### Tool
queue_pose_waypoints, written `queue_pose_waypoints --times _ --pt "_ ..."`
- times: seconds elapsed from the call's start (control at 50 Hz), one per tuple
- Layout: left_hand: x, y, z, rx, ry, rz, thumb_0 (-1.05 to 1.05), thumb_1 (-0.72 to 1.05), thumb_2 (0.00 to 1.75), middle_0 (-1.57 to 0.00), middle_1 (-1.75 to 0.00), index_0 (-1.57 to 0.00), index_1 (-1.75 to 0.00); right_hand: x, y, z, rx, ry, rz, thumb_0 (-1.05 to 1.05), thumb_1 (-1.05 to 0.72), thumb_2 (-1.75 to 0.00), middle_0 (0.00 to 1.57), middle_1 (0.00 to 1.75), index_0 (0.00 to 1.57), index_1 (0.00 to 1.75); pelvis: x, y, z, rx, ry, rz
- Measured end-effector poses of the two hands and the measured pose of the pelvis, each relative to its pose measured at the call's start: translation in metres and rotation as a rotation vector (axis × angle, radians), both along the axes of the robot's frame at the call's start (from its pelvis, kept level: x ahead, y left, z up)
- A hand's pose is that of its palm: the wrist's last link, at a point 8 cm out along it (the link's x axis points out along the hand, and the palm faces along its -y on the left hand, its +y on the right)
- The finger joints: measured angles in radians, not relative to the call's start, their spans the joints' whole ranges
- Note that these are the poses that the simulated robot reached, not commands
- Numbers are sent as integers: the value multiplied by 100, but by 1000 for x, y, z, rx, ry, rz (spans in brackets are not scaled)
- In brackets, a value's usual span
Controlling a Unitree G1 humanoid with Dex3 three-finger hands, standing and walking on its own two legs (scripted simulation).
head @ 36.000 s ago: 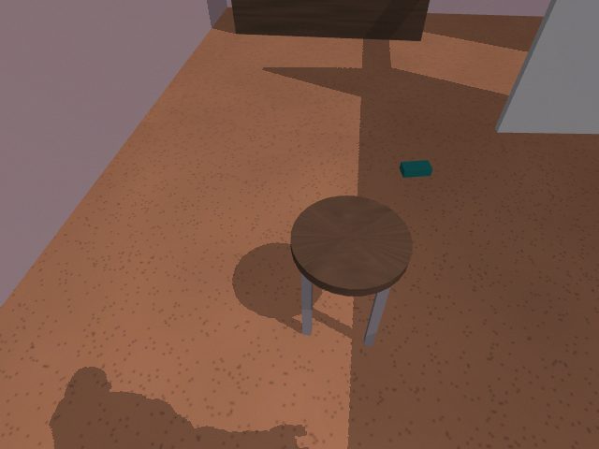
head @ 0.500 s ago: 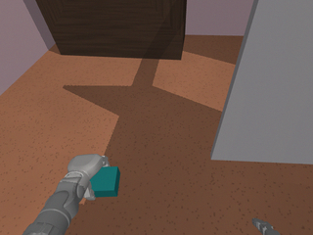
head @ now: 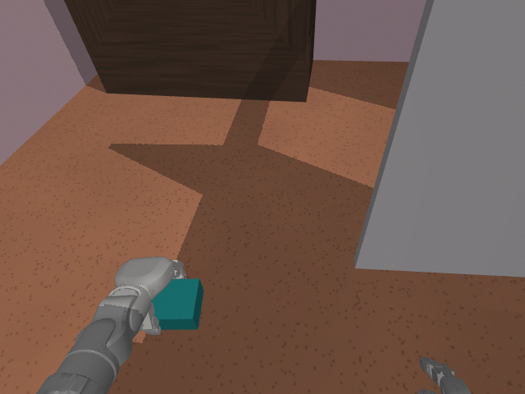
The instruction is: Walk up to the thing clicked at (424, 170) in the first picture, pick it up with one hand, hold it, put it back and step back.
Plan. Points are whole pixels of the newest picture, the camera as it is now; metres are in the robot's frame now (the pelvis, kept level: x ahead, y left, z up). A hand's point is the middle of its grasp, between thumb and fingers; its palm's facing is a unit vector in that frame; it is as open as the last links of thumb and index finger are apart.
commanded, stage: hold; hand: left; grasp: from above
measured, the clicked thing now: (159, 304) +0.30 +0.22 -0.08
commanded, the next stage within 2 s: crouch in 0.34 s
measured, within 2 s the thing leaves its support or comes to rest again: neither
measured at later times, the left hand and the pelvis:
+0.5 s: hand (151, 298) +0.30 +0.23 -0.04, palm faces -0.46 -0.04 -0.89, open 10.1 cm; pelvis +0.01 +0.00 +0.00, yaw +0 degrees
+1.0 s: hand (172, 317) +0.32 +0.23 -0.18, palm faces -0.44 +0.04 -0.89, open 10.1 cm; pelvis -0.01 +0.00 -0.07, yaw +1 degrees
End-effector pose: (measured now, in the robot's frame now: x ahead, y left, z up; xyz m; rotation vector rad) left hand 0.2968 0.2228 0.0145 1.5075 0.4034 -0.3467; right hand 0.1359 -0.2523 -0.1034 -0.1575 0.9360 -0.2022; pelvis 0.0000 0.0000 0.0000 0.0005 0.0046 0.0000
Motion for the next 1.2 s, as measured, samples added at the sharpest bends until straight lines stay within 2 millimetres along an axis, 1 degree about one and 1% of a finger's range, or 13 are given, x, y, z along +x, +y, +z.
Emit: queue_pose_waypoints --times 0.36,0.54,0.6,0.66,0.72,0.8,0.84,0.9,0.98,1.06,1.12,1.2 --pt "5 1 0 -1 5 -2 -1 0 47 -69 -47 -72 -45 1 1 -1 3 14 -8 1 -90 -90 20 30 20 30 5 1 1 0 4 -1" --pt "6 5 0 3 -3 7 -1 0 47 -69 -47 -72 -45 3 0 -1 2 21 -10 1 -90 -90 20 30 20 30 8 1 1 -1 7 0" --pt "5 6 -3 2 -3 11 -1 1 47 -68 -48 -72 -45 4 0 -1 2 23 -10 1 -90 -90 20 30 20 30 8 1 1 -1 10 3" --pt "4 6 -11 3 5 8 -1 0 47 -68 -47 -72 -45 3 -1 -1 -2 29 -9 1 -90 -90 20 30 20 30 8 0 0 0 18 6" --pt "2 6 -26 4 14 4 -1 0 47 -69 -47 -72 -45 1 -3 -3 -12 44 -4 1 -90 -90 20 30 20 30 7 0 -2 -1 36 10" --pt "2 6 -52 20 30 -4 -1 0 47 -69 -47 -73 -45 -8 -8 -11 -32 86 5 1 -90 -90 20 30 20 30 2 -1 -10 -5 81 17" --pt "4 6 -66 32 29 -13 -1 -1 48 -69 -47 -73 -44 -16 -12 -18 -44 111 8 1 -90 -90 20 30 20 30 0 -1 -17 -9 117 19" --pt "11 6 -91 51 14 -27 -1 -1 48 -70 -46 -73 -44 -30 -19 -34 -67 152 3 1 -90 -90 20 30 20 30 -5 -1 -34 -15 182 21" --pt "24 6 -129 70 -12 -36 -1 -1 48 -70 -47 -73 -44 -55 -28 -64 -100 211 -15 0 -90 -90 20 30 20 30 -12 0 -64 -26 273 21" --pt "40 7 -169 81 -32 -28 -1 0 47 -69 -47 -73 -44 -82 -33 -101 -125 273 -40 0 -90 -90 20 30 20 30 -20 2 -100 -34 359 18" --pt "52 8 -201 82 -40 -18 -1 0 47 -69 -47 -73 -44 -102 -34 -131 -134 318 -58 0 -90 -90 20 30 20 30 -26 3 -128 -41 422 15" --pt "63 10 -242 84 -46 -5 -1 0 47 -69 -47 -73 -45 -124 -29 -171 -131 371 -75 1 -90 -90 20 30 20 30 -33 4 -166 -46 487 12"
